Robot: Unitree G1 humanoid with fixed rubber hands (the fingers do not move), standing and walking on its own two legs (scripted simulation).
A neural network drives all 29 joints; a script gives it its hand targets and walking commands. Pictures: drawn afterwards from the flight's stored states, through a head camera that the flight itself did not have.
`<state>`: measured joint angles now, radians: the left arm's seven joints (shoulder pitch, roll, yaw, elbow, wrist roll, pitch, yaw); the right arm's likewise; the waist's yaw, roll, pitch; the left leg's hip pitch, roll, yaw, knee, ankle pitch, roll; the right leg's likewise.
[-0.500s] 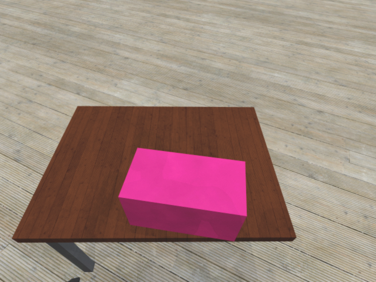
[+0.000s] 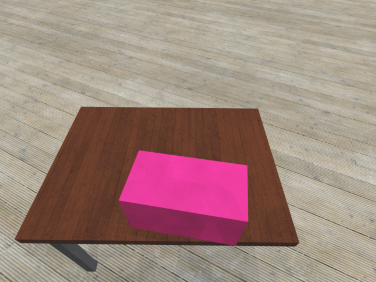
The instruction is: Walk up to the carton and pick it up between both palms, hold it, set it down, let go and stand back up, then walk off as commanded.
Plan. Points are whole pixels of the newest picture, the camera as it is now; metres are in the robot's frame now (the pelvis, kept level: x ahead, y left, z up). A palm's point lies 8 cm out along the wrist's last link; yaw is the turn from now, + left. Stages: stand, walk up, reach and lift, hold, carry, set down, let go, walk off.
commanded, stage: walk up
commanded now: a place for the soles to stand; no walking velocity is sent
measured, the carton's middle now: (186, 197) +0.38 +0.02 -0.14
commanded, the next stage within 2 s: reach and lift in 0.96 s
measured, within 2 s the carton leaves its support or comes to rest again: neither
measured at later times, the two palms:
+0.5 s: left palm out of the picture +0.12 +0.28 -0.12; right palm out of the picture +0.08 -0.30 -0.12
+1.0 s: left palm out of the picture +0.10 +0.28 -0.12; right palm out of the picture +0.09 -0.30 -0.11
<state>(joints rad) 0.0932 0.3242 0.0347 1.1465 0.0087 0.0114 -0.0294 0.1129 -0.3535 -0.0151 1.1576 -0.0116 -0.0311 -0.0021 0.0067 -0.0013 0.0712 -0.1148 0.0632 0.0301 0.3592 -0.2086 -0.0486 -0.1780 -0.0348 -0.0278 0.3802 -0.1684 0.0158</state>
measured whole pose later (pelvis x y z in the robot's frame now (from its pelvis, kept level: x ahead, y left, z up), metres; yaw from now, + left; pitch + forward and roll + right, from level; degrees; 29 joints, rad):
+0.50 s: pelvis +0.02 +0.00 +0.00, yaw +0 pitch -1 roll +0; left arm 0.06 0.32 0.03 1.10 0.01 0.01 -0.03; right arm 0.11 -0.36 -0.01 1.12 -0.01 -0.03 -0.01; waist -0.01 0.00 0.05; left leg -0.09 0.07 0.03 0.35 -0.23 -0.05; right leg -0.16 -0.03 -0.03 0.37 -0.19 0.01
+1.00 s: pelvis +0.02 +0.00 +0.00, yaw -1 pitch -2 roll +0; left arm 0.10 0.32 0.03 1.08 0.01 0.04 -0.02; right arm 0.13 -0.35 -0.03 1.09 -0.02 -0.03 -0.01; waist 0.00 0.00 0.06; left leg -0.09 0.08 0.04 0.36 -0.24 -0.06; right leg -0.15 -0.02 -0.02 0.37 -0.19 0.01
